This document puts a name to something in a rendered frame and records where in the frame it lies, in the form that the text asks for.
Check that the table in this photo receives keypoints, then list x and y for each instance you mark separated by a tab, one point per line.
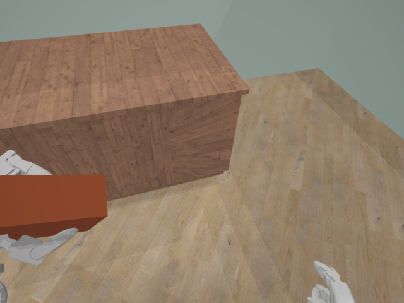
149	108

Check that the left robot hand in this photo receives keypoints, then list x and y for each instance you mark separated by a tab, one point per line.
29	249

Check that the sponge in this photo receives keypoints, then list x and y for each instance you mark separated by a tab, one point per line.
45	205

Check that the right robot hand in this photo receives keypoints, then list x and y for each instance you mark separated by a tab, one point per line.
338	291

